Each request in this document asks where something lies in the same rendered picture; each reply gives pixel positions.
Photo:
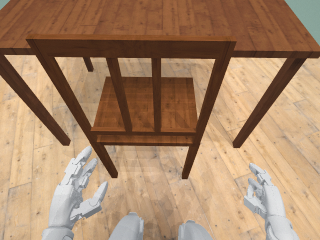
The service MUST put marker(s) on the chair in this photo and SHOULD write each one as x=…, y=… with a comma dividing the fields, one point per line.
x=139, y=111

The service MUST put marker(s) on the left robot thigh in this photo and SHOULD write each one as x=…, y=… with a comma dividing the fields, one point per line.
x=130, y=227

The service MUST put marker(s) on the left robot shin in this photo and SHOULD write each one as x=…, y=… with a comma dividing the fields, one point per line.
x=133, y=213

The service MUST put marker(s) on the robot left forearm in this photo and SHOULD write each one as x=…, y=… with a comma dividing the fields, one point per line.
x=57, y=233

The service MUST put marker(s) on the table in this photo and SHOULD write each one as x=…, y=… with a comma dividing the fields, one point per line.
x=262, y=28

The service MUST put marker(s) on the robot left hand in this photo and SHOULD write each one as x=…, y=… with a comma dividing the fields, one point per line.
x=68, y=193

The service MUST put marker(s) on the robot right forearm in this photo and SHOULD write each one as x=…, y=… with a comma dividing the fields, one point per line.
x=279, y=228

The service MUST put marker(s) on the robot right hand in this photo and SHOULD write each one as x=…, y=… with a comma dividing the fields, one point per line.
x=267, y=200

